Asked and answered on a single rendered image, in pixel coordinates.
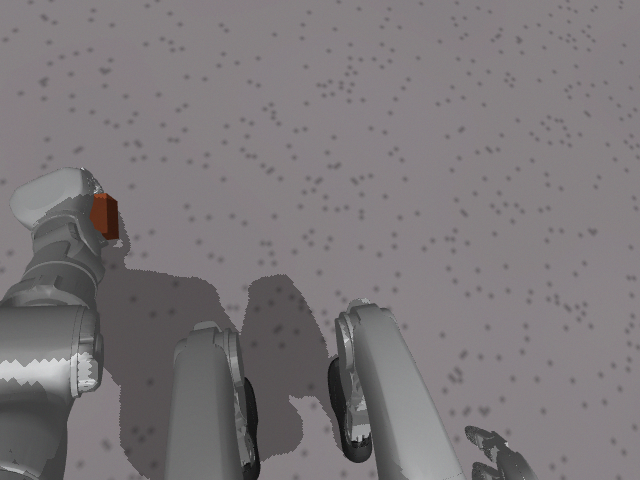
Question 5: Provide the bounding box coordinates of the right robot hand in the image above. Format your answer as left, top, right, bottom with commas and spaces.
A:
465, 426, 539, 480

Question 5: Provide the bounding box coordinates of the small box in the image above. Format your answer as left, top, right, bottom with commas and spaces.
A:
89, 193, 119, 240

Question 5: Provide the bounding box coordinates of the left robot hand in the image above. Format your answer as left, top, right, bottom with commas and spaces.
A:
9, 167, 109, 249

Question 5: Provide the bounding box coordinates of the left robot foot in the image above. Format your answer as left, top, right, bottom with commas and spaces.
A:
242, 377, 260, 480

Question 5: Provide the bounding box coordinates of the right robot foot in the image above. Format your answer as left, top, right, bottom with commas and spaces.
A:
328, 357, 372, 463

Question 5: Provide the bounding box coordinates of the left robot arm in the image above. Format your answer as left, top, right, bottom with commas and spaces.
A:
0, 211, 105, 480

